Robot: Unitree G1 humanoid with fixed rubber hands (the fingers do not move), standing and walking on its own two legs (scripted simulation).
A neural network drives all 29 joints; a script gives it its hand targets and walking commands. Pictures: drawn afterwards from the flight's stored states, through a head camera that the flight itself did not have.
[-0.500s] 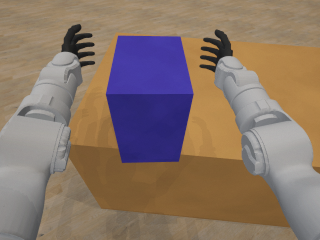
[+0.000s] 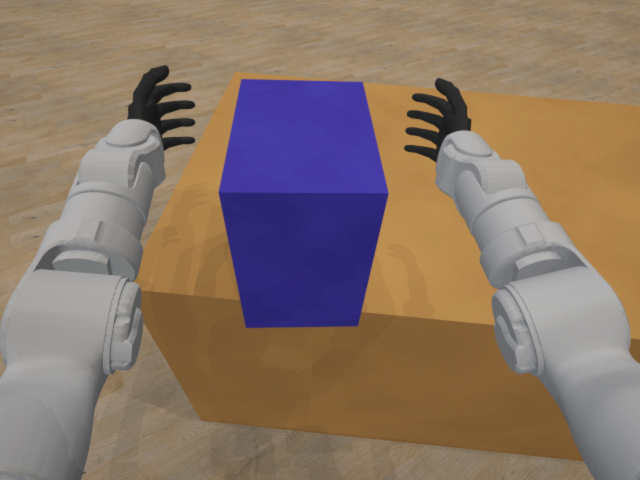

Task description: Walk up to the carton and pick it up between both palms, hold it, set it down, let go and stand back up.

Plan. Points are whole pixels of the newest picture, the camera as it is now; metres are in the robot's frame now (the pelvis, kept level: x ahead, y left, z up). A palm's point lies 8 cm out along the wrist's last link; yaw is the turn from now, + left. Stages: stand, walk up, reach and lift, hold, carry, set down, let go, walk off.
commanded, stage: set down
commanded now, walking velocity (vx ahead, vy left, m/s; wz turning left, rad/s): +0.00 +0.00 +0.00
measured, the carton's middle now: (302, 208) +0.49 +0.01 +0.06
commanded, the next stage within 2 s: none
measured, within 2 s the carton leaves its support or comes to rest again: neither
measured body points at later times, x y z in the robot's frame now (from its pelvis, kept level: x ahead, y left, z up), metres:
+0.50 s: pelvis -0.01 +0.00 +0.00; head +0.00 +0.02 +0.45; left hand +0.42 +0.20 +0.15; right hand +0.41 -0.17 +0.14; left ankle +0.00 +0.15 -0.75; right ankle +0.03 -0.12 -0.75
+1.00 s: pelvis +0.00 +0.01 +0.00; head +0.02 +0.02 +0.45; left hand +0.35 +0.20 +0.08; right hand +0.34 -0.17 +0.08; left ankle +0.00 +0.15 -0.75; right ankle +0.03 -0.12 -0.75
